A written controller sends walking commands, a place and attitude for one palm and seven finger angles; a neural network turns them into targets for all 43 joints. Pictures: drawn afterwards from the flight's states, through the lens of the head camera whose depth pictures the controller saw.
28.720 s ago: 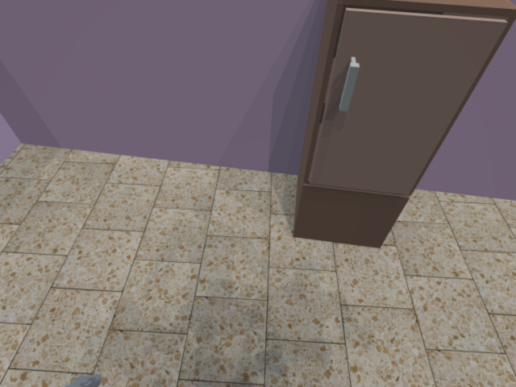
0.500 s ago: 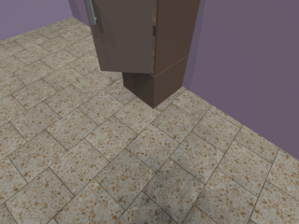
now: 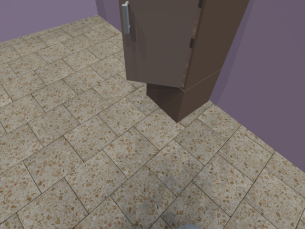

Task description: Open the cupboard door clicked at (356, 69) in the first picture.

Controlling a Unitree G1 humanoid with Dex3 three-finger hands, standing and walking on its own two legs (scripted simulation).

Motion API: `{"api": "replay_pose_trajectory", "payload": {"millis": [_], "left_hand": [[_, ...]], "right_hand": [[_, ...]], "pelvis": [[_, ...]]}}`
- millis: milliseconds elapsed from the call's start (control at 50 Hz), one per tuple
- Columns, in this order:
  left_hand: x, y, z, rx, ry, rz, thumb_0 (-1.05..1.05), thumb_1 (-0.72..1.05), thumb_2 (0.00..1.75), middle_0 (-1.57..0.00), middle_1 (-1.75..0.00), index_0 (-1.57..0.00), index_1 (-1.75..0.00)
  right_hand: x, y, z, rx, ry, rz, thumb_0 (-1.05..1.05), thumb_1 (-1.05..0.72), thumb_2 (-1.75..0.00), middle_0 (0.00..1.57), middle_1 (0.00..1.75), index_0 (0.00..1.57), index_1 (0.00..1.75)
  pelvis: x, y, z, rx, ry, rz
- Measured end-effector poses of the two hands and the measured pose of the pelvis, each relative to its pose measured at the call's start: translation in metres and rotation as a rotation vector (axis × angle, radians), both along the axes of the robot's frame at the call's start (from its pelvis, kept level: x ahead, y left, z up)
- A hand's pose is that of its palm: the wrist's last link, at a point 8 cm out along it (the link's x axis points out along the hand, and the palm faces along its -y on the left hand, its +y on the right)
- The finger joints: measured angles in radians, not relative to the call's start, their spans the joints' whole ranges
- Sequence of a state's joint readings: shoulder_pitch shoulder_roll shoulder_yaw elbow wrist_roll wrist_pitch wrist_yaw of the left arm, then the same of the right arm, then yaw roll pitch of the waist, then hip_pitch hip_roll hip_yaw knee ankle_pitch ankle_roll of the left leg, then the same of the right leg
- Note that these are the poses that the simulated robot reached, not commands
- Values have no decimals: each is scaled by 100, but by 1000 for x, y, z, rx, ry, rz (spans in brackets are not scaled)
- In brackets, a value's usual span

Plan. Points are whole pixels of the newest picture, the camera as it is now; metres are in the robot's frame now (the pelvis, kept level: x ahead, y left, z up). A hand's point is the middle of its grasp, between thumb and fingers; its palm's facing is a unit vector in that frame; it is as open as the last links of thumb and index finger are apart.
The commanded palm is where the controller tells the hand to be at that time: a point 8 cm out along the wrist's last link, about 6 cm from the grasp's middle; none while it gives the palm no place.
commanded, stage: take the last steps up to it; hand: left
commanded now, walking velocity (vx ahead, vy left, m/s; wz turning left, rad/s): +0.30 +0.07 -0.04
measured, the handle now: (126, 17) +0.97 +0.21 +0.06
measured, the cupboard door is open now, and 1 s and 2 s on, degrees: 41 41 41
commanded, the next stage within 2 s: come to a stop and stand still in 0.78 s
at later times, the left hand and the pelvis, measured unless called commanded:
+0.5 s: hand (82, 216) +0.16 +0.22 -0.17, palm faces +0.10 -0.98 -0.17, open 7.3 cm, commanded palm none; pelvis +0.19 +0.04 +0.01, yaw +0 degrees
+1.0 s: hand (100, 136) +0.44 +0.24 -0.16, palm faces +0.00 -0.98 -0.19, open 7.3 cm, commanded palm none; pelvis +0.36 +0.07 +0.00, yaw -2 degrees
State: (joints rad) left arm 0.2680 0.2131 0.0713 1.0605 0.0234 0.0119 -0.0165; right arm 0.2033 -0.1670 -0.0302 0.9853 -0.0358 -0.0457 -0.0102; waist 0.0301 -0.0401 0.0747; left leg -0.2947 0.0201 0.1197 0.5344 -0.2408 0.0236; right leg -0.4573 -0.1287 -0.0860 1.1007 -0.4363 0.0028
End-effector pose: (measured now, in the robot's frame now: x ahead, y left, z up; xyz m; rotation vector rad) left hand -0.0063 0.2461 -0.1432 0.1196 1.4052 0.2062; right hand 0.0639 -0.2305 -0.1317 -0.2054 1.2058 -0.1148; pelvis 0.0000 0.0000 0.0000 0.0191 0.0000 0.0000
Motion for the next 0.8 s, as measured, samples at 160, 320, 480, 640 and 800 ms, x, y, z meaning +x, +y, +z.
{"api": "replay_pose_trajectory", "payload": {"millis": [160,320,480,640,800], "left_hand": [[145,-9,19,26,-271,-90,0,91,90,-19,-30,-19,-30],[171,-9,24,21,-202,-51,-1,94,90,-20,-30,-20,-30],[162,22,11,-27,-8,16,0,93,90,-20,-30,-20,-30],[221,58,-6,-40,66,-23,0,92,90,-20,-30,-20,-30],[365,57,15,-21,-169,-105,0,93,90,-19,-30,-19,-30]], "right_hand": [[-18,-2,-20,53,177,-82,1,-92,-89,20,30,21,30],[50,1,-5,54,174,-99,1,-91,-89,20,30,20,30],[174,36,9,42,34,-22,1,-91,-90,20,30,20,30],[241,72,4,4,-58,-49,0,-91,-89,20,30,20,30],[229,71,-1,15,116,-112,0,-93,-89,20,30,21,30]], "pelvis": [[59,-2,-3,28,-20,-4],[117,4,11,-3,-1,-3],[184,37,12,-8,5,-5],[242,71,-1,-10,-2,-42],[296,73,9,-8,-4,-43]]}}
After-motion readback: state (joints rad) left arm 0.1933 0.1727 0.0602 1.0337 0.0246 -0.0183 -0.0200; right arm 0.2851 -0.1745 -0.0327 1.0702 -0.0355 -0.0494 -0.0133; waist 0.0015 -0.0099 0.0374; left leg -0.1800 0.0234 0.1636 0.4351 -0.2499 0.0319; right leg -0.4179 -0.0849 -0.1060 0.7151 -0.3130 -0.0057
